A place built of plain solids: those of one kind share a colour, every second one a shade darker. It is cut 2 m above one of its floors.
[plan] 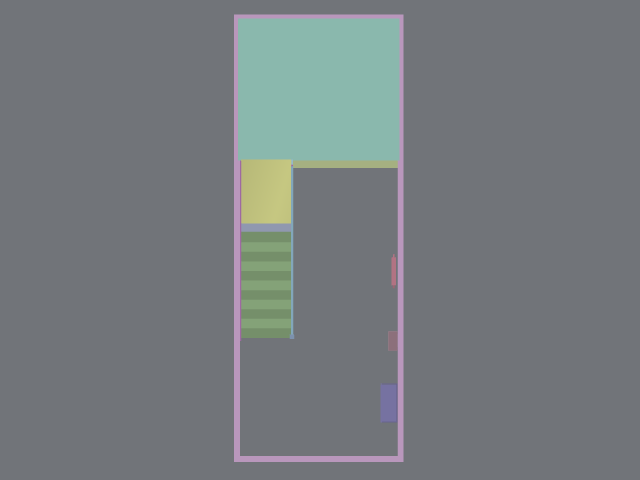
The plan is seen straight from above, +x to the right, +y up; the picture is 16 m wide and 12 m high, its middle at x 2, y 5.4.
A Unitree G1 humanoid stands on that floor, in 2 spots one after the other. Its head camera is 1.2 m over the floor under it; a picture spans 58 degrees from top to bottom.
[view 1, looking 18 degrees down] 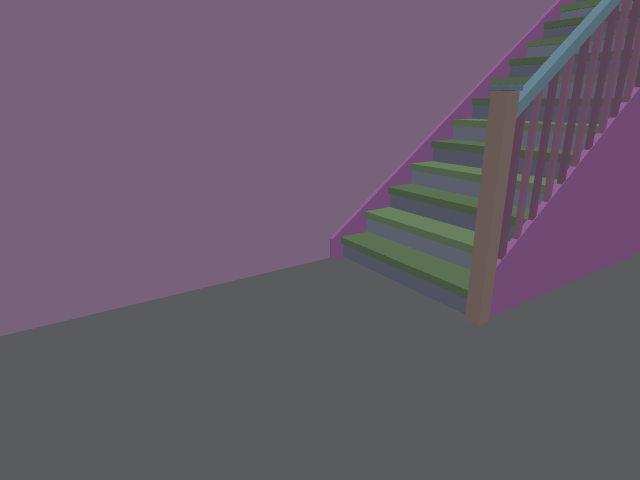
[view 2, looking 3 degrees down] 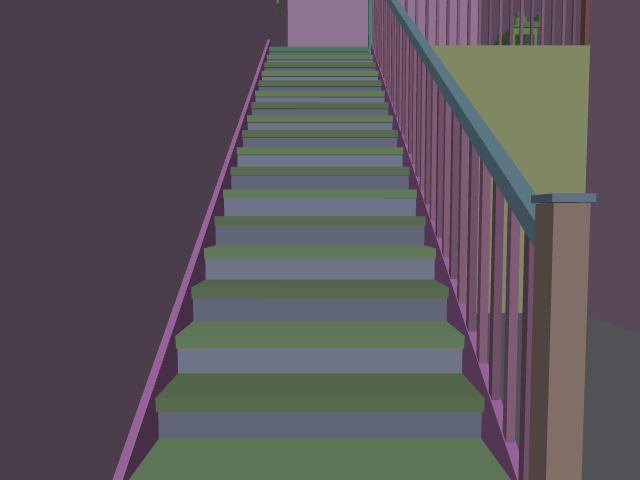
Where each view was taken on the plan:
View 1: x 2.64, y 1.00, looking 146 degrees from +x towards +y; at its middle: wall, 3.35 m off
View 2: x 0.66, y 1.82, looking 90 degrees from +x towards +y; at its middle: riser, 2.59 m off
